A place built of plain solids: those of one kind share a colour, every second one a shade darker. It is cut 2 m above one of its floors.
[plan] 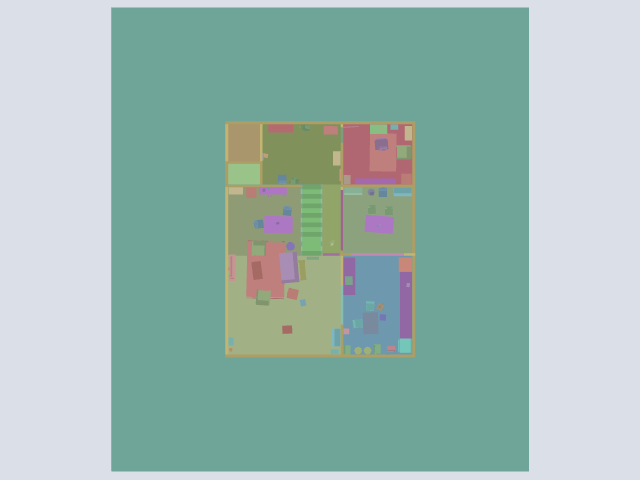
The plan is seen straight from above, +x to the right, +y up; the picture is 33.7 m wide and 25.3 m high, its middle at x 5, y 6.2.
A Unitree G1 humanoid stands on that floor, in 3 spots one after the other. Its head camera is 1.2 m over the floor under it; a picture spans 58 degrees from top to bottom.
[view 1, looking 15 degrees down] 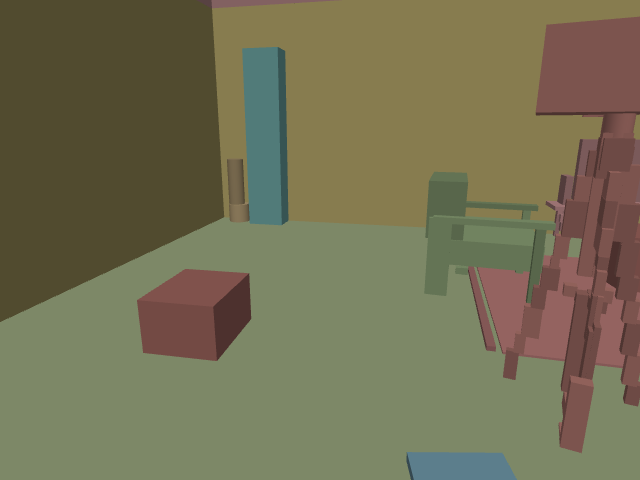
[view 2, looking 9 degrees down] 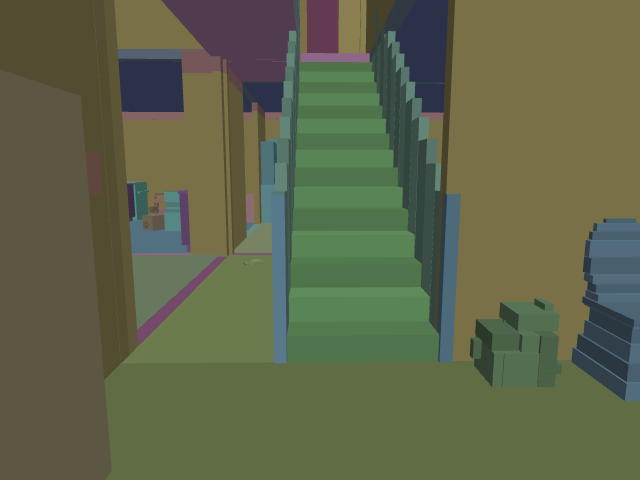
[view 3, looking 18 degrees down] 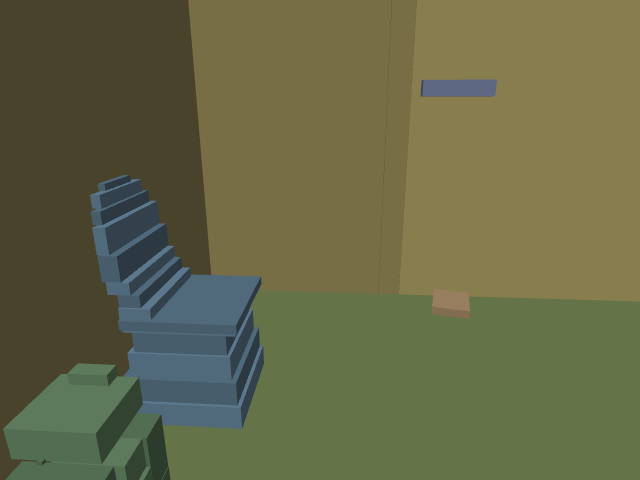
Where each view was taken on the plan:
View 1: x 5.38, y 2.67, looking -167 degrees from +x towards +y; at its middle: floor_living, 4.64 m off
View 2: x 4.88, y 11.72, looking -91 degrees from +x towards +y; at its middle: stair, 3.40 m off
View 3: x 4.55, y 10.02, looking -176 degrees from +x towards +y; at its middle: wall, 2.73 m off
